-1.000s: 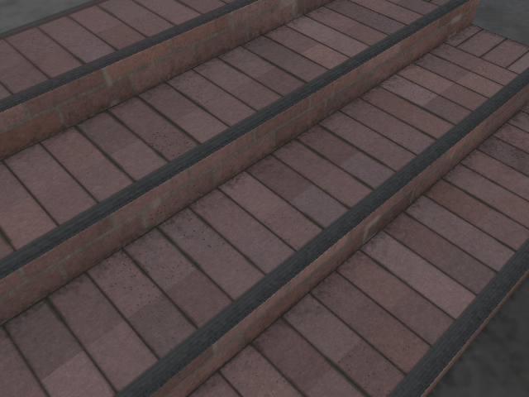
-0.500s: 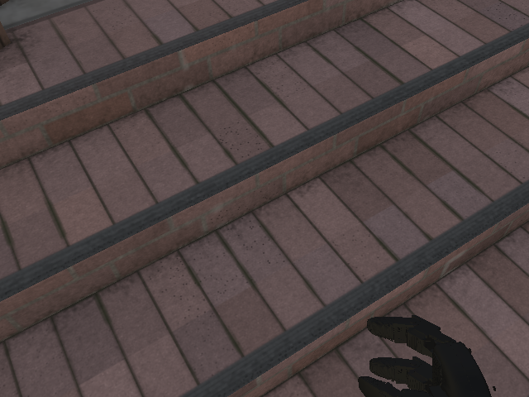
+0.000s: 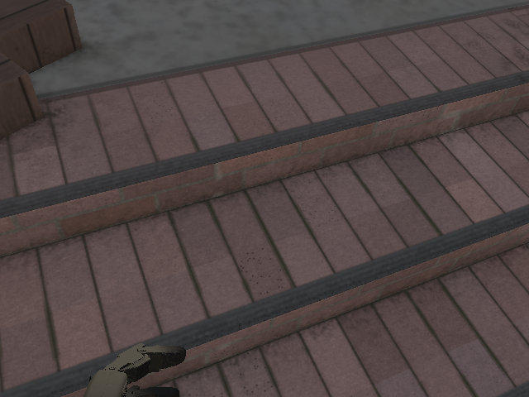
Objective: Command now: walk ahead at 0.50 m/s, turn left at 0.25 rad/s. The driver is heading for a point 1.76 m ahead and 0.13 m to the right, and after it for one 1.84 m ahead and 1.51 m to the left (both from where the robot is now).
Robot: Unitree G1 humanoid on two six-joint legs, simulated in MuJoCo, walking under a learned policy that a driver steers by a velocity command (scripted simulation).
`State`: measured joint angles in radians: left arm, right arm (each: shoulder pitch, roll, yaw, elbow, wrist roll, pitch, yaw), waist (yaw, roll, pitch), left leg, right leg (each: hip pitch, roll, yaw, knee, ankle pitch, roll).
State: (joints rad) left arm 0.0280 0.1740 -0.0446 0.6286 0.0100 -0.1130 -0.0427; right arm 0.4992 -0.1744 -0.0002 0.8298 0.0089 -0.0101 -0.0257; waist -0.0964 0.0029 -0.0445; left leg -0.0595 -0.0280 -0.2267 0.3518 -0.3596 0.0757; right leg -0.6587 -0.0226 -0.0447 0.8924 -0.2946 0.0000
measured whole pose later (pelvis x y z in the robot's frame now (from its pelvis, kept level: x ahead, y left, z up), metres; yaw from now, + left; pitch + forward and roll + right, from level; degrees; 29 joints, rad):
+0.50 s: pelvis +0.28 +0.00 +0.07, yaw +2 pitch +2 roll -1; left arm 0.34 0.25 0.03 0.88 -0.02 -0.08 -0.03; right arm 0.20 -0.19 0.03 0.73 -0.02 -0.05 0.02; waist -0.01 -0.02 -0.05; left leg -0.55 -0.02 0.05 0.92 -0.40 0.06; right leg -0.48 0.05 0.10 1.64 -0.26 -0.08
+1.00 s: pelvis +0.57 -0.08 +0.17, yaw +2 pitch +3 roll -1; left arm 0.10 0.20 -0.03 0.68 0.01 -0.07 -0.03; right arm 0.47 -0.18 0.00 1.03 0.00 -0.08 0.02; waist 0.00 0.00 -0.04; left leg -0.32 -0.02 -0.16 1.31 -0.21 0.05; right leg -0.73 -0.04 -0.17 1.05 -0.38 -0.09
